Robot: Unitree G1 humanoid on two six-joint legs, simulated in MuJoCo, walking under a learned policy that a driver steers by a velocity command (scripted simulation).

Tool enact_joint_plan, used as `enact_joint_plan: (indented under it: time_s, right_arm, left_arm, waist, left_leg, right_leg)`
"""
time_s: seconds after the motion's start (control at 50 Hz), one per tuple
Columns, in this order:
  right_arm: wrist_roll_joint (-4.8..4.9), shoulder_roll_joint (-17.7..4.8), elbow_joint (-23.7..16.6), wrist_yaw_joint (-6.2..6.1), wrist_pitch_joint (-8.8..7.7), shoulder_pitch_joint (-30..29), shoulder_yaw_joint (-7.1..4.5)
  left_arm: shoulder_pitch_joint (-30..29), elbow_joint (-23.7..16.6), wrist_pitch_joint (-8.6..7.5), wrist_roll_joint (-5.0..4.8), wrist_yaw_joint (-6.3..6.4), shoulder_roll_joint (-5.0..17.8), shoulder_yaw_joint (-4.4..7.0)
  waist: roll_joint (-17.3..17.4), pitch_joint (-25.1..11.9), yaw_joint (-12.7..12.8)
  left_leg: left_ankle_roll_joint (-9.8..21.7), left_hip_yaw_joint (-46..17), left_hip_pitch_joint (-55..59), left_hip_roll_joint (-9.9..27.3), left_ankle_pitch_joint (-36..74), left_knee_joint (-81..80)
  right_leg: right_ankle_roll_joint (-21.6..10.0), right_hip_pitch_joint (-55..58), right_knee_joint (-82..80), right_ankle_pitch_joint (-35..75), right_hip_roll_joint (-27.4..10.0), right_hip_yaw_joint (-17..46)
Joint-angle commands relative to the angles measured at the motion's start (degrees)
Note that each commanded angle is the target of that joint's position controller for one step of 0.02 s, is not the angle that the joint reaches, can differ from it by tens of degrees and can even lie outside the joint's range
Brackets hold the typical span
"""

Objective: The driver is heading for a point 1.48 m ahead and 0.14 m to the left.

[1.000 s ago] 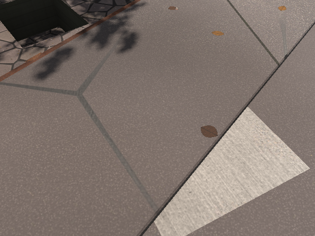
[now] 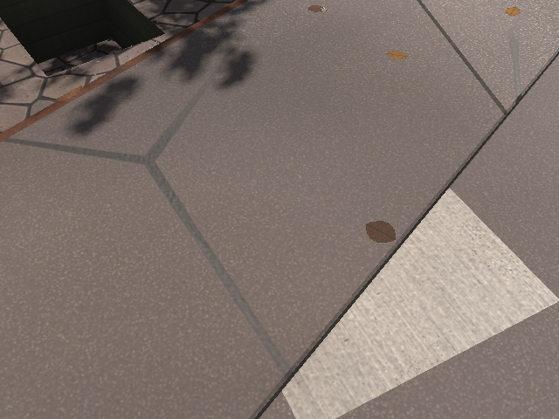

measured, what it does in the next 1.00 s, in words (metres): walks ahead: left foot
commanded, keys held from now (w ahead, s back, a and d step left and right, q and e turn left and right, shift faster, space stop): no key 0.18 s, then w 0.82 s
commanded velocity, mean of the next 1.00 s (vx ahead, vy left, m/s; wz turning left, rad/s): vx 0.29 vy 0.00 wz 0.00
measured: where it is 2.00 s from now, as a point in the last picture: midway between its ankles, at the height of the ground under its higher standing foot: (312, 281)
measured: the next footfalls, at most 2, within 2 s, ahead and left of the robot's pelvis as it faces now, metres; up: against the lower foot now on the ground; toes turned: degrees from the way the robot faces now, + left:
left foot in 0.78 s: +0.41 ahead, +0.12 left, +0.03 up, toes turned +1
right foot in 1.24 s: +0.49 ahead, -0.15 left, +0.00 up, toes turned -4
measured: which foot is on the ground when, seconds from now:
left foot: down 0.00-0.40, up 0.42-0.76, down 0.78-1.00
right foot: down 0.00-0.88, up 0.90-1.00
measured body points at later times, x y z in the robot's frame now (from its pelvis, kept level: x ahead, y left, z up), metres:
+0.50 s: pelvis +0.06 -0.03 +0.00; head +0.06 -0.04 +0.45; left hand +0.01 +0.21 -0.15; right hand +0.07 -0.28 -0.16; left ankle +0.00 +0.11 -0.68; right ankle +0.00 -0.12 -0.74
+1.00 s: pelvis +0.31 +0.01 +0.01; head +0.33 +0.01 +0.46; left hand +0.35 +0.27 -0.13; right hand +0.41 -0.25 -0.12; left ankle +0.36 +0.11 -0.72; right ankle +0.19 -0.12 -0.64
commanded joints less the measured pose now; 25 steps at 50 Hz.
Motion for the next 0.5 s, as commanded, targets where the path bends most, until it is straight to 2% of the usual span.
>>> enact_joint_plan:
  time_s: [0.02, 0.18, 0.2, 0.22, 0.24, 0.28, 0.3, 0.32, 0.34, 0.36, 0.38, 0.4, 0.42, 0.44, 0.46, 0.48, 0.5]
  right_arm:
    - [0.02, -5.6, -1.1, -0.14, -0.33, 2.7, -0.75]
    - [0.05, -5.2, -1.3, -0.10, -0.39, 4.0, -0.61]
    - [0.00, -4.7, -0.7, -0.16, -0.33, 5.1, -0.47]
    - [0.29, -5.4, -0.6, -0.31, -0.18, 5.5, -0.75]
    - [0.73, -7.2, -0.8, -0.46, -0.09, 5.9, -1.34]
    - [1.29, -10.0, -1.0, -0.39, -0.54, 8.5, -2.34]
    - [1.34, -11.4, -1.2, -0.35, -0.89, 9.4, -2.88]
    - [1.22, -11.7, -1.6, -0.29, -1.26, 9.0, -3.13]
    - [1.10, -11.3, -2.5, -0.14, -1.62, 7.0, -3.13]
    - [1.45, -10.9, -3.7, 0.06, -1.79, 4.1, -3.07]
    - [2.05, -10.4, -5.1, 0.29, -1.79, 0.2, -2.95]
    - [2.26, -9.4, -6.2, 0.45, -1.94, -1.8, -2.72]
    - [1.86, -5.4, -7.4, 0.78, -2.72, -3.4, -1.55]
    - [1.64, -3.7, -10.1, 0.76, -4.01, -4.8, -1.07]
    - [2.17, -6.2, -10.2, 1.06, -4.96, -5.0, -1.62]
    - [2.58, -6.4, -9.6, 1.76, -5.73, -3.0, -1.61]
    - [2.20, -6.3, -8.8, 2.17, -6.35, -1.5, -1.71]
  left_arm:
    - [3.3, -0.5, -0.27, -0.02, 0.20, 5.0, 0.69]
    - [4.3, 0.4, -0.24, -0.07, 0.30, 4.6, 0.54]
    - [5.5, 1.1, -0.19, -0.07, 0.32, 3.8, 0.33]
    - [5.7, 1.3, -0.13, -0.33, 0.42, 3.5, 0.32]
    - [5.4, 1.1, -0.20, -0.57, 0.51, 3.8, 0.43]
    - [3.3, -0.4, -1.23, -0.56, 0.27, 2.7, 0.15]
    - [2.6, -1.1, -2.03, -0.65, -0.12, 2.3, -0.01]
    - [2.4, -1.5, -2.80, -0.77, -0.63, 2.1, -0.06]
    - [3.3, -1.5, -3.44, -1.05, -1.16, 2.0, -0.02]
    - [5.2, -1.1, -3.94, -1.31, -1.52, 1.6, -0.01]
    - [8.7, 0.2, -4.30, -1.27, -1.67, 1.3, 0.10]
    - [12.7, 1.9, -4.34, -0.83, -1.69, 2.3, 0.62]
    - [20.4, 3.4, -4.61, -0.66, -1.74, 6.9, 1.93]
    - [26.2, 3.8, -5.40, -0.95, -2.73, 14.3, 3.59]
    - [22.0, 2.6, -6.34, 0.01, -2.82, 10.4, 2.37]
    - [17.5, 0.9, -7.02, -0.09, -2.94, 7.8, 1.66]
    - [14.7, -0.2, -7.27, -0.40, -3.34, 7.2, 1.39]
  waist:
    - [0.2, 0.8, 0.0]
    - [0.2, 1.0, 0.1]
    - [0.4, -0.5, 0.1]
    - [1.3, 0.2, -0.1]
    - [3.0, 1.4, -0.4]
    - [7.9, 4.5, -1.7]
    - [10.2, 5.4, -1.9]
    - [10.9, 6.2, -1.5]
    - [10.6, 6.9, -0.1]
    - [9.9, 7.4, 1.8]
    - [8.1, 7.7, 4.4]
    - [4.0, 7.6, 5.8]
    - [-7.7, 4.1, 8.2]
    - [-19.6, 3.5, 9.5]
    - [-11.4, 6.3, 6.5]
    - [-7.1, 7.6, 4.2]
    - [-5.5, 6.4, 2.9]
  left_leg:
    - [1.6, -0.7, -0.1, 0.9, 8.3, -5.1]
    - [1.8, -0.9, -0.1, 0.8, 8.6, -5.3]
    - [1.9, -0.6, 0.5, 0.4, 2.2, -6.0]
    - [2.6, -1.0, -0.3, 0.2, -7.6, -6.8]
    - [4.0, -3.0, -1.7, 1.2, -18.1, -8.1]
    - [8.5, -13.3, -2.9, 8.2, -31.4, -13.5]
    - [11.1, -19.2, -3.7, 12.6, -33.9, -16.3]
    - [12.8, -23.1, -6.3, 15.5, -33.8, -18.0]
    - [13.1, -23.4, -8.2, 16.3, -32.5, -18.1]
    - [11.9, -20.8, -10.8, 15.2, -30.6, -16.9]
    - [9.8, -15.7, -15.5, 12.1, -27.4, -14.2]
    - [7.6, -9.9, -19.3, 7.7, -21.9, -7.2]
    - [4.2, -0.8, -25.8, 1.4, -14.3, 10.0]
    - [3.2, 3.6, -34.6, -2.6, -16.5, 24.9]
    - [4.2, -1.8, -38.3, 0.8, -14.8, 36.3]
    - [5.1, -3.0, -40.8, 2.9, -8.9, 40.4]
    - [5.6, -2.4, -41.0, 4.3, -4.0, 40.9]
  right_leg:
    - [-0.7, -2.0, -4.0, 8.2, 0.4, -0.9]
    - [-0.5, -2.2, -4.1, 8.2, 0.3, -1.0]
    - [-0.5, -1.5, -3.9, 3.9, 1.0, -1.9]
    - [-0.8, -2.6, -2.0, -2.4, 2.3, -3.4]
    - [-1.4, -4.8, 1.2, -9.1, 3.7, -5.0]
    - [-1.8, -11.5, 9.1, -11.7, 3.7, -6.5]
    - [-2.5, -13.2, 13.1, -10.5, 2.6, -6.3]
    - [-3.5, -12.7, 16.1, -10.0, 1.1, -4.9]
    - [-4.7, -11.5, 15.9, -10.9, 0.1, -4.4]
    - [-6.0, -7.9, 10.8, -11.1, -0.3, -4.6]
    - [-7.1, -0.1, 2.5, -8.6, 0.4, -5.4]
    - [-7.1, 6.4, -2.7, -5.4, 0.8, -4.2]
    - [-9.8, 14.2, -10.0, -14.0, -8.5, 11.2]
    - [-16.8, 17.1, -19.1, -22.9, -20.6, 33.9]
    - [-18.3, 14.4, -19.5, -23.6, -22.4, 37.6]
    - [-16.6, 13.9, -19.1, -19.9, -20.4, 31.6]
    - [-14.7, 14.6, -18.8, -13.5, -17.7, 25.4]
Velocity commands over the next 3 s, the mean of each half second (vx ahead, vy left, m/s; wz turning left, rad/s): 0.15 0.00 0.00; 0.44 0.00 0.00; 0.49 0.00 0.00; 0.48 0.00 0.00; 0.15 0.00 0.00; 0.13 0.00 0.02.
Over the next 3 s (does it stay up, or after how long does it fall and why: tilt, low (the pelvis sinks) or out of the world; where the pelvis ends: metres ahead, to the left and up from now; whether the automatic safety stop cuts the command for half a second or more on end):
stays up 1.05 -0.05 0.03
